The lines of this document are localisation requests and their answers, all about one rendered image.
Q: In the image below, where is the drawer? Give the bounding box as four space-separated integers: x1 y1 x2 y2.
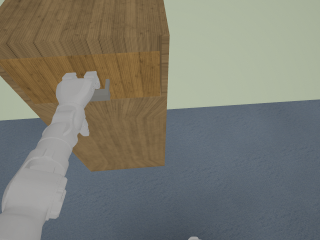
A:
0 51 160 104

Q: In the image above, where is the left robot upper arm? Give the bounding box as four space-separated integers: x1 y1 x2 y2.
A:
0 168 68 240

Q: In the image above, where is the robot left forearm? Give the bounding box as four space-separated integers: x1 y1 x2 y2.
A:
1 102 85 212

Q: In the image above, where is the left robot hand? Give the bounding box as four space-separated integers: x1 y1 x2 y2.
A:
56 71 101 136

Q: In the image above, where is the handle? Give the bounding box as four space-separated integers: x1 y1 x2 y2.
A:
90 79 111 102

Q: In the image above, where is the cabinet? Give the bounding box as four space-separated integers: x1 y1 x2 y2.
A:
0 0 170 172

